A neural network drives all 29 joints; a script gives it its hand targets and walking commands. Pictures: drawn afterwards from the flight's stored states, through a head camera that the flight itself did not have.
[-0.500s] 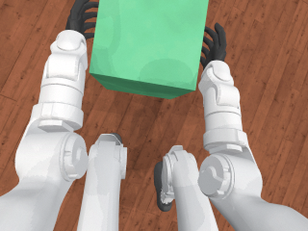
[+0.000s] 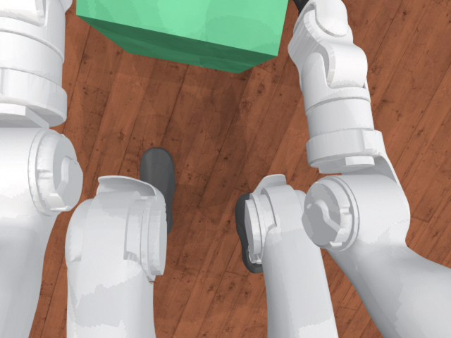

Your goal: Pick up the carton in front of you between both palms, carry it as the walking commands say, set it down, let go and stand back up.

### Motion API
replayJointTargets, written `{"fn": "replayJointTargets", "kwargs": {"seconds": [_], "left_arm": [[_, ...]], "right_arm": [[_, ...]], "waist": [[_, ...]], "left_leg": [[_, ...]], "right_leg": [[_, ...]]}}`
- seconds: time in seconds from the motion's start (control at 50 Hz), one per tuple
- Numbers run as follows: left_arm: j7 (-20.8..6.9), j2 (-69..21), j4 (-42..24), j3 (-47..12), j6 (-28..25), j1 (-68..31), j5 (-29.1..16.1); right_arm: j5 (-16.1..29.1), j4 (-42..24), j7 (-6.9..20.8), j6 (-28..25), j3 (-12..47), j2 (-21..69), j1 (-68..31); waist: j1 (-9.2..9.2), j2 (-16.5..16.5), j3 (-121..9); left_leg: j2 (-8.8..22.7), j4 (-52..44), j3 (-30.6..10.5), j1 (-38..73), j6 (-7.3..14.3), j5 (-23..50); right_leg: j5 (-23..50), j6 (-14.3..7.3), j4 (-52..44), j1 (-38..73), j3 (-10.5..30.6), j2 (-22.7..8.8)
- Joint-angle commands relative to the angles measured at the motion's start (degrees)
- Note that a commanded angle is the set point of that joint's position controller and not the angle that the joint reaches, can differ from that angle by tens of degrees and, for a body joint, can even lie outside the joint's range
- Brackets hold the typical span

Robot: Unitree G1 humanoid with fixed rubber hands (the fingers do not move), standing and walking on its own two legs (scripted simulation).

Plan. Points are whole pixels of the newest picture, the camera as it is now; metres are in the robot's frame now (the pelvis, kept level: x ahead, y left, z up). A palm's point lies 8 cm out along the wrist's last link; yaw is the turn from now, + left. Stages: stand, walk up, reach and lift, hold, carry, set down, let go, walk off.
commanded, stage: set down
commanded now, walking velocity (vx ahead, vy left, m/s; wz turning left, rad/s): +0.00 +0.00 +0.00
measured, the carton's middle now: out of the picture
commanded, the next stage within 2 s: none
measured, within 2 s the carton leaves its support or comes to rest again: rests again in 0.30 s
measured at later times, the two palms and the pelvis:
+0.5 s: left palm out of the picture +0.54 +0.25 -0.18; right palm (313, 14) +0.54 -0.06 -0.19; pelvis -0.02 +0.00 -0.03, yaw +0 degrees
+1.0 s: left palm out of the picture +0.54 +0.25 -0.19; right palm (316, 14) +0.54 -0.06 -0.19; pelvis -0.02 +0.00 -0.03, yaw +0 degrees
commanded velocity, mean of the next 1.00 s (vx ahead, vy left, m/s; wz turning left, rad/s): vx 0.00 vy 0.00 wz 0.00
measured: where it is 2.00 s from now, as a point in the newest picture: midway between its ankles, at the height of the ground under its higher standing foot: (206, 227)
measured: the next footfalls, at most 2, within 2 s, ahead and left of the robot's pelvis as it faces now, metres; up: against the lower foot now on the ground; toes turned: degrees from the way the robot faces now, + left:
none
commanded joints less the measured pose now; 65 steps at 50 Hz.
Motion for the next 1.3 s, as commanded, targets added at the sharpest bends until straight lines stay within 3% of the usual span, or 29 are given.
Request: {"fn": "replayJointTargets", "kwargs": {"seconds": [0.0,0.12,0.28,0.42,0.66,0.94,1.02,1.06,1.1,1.14,1.18,1.28], "left_arm": [[-12.9,-50.5,-5.7,-16.3,-1.8,-28.6,-8.4],[-14.5,-51.1,1.6,-11.9,-1.6,-23.8,-6.0],[-15.3,-47.4,1.7,-10.7,-3.1,-28.6,-6.0],[-16.0,-44.3,7.2,-8.3,-2.9,-26.6,-4.1],[-16.8,-39.4,13.9,-5.1,-2.0,-20.5,-0.9],[-16.1,-30.0,16.8,-1.3,-2.2,-15.9,2.6],[-14.2,-20.5,16.2,1.2,-4.1,-16.0,3.6],[-10.5,-5.2,14.9,5.1,-6.2,-14.0,4.1],[-4.7,12.6,11.7,6.4,-9.3,-15.3,2.4],[-1.7,16.7,11.3,4.5,-11.8,-20.8,-1.1],[-0.5,18.9,10.1,2.8,-13.6,-24.2,-4.7],[-1.5,18.5,10.4,-2.5,-13.7,-24.8,-11.0]], "right_arm": [[7.8,-8.9,15.9,-2.2,29.2,45.1,-45.7],[7.0,-4.7,17.7,-1.6,26.8,46.1,-44.1],[6.2,-2.6,17.5,-2.3,24.1,43.6,-45.3],[4.5,1.1,17.9,-1.7,21.2,40.2,-45.0],[0.9,8.0,19.3,-1.3,14.7,33.3,-38.3],[-4.5,11.4,18.3,-1.4,8.9,25.9,-29.6],[-5.7,11.1,15.9,-2.0,6.9,17.9,-25.7],[-5.5,10.7,12.5,-3.2,4.7,4.1,-20.9],[-2.9,10.1,7.4,-5.7,4.9,-12.0,-18.1],[1.4,11.0,5.5,-7.1,7.5,-14.8,-21.0],[4.9,11.5,4.8,-7.9,10.4,-15.7,-22.5],[9.1,9.8,4.6,-7.8,13.8,-14.7,-21.5]], "waist": [[3.13,5.7,-83.6],[3.7,4.2,-71.7],[3.55,2.9,-64.6],[3.62,-0.2,-53.7],[2.21,-0.5,-37.6],[1.79,0.5,-31.1],[1.53,1.4,-31.8],[1.68,2.6,-34.1],[2.26,3.3,-40.0],[2.27,4.5,-46.7],[2.15,5.8,-53.0],[0.44,7.5,-63.1]], "left_leg": [[-5.5,3.1,-0.2,76.9,0.7,30.6],[-5.1,4.4,-0.4,69.0,1.7,26.6],[-4.6,5.3,0.6,59.8,2.0,20.2],[-4.1,4.5,0.6,52.9,2.7,11.5],[-3.8,3.0,-1.9,49.1,3.1,2.4],[-3.2,3.4,-2.4,44.5,2.9,-0.2],[-2.3,3.8,-1.4,44.8,1.7,1.3],[-1.5,3.8,-0.8,46.5,0.9,3.4],[-0.9,4.0,-1.2,49.6,0.3,7.8],[-0.5,5.1,-2.3,54.4,0.3,14.0],[0.1,6.1,-3.2,60.5,0.7,19.8],[0.6,6.1,-4.4,70.2,1.4,25.2]], "right_leg": [[19.7,-0.3,-13.6,4.9,-1.9,0.9],[16.2,-0.7,-12.9,0.1,-1.0,0.5],[15.0,-1.1,-12.2,3.6,0.2,0.1],[8.9,-1.3,-12.0,3.4,0.2,-0.4],[3.4,-1.5,-10.4,-3.3,-0.8,-0.9],[3.7,-1.3,-9.8,-1.2,-0.2,-1.5],[4.4,-0.6,-10.3,1.8,-0.4,-2.0],[5.8,0.0,-10.5,4.1,-0.7,-2.4],[9.5,0.8,-10.2,5.9,-0.4,-3.0],[14.5,1.3,-9.1,5.5,-0.1,-3.6],[17.7,1.7,-8.8,4.1,-0.3,-4.7],[18.4,1.9,-9.3,1.5,-1.4,-5.8]]}}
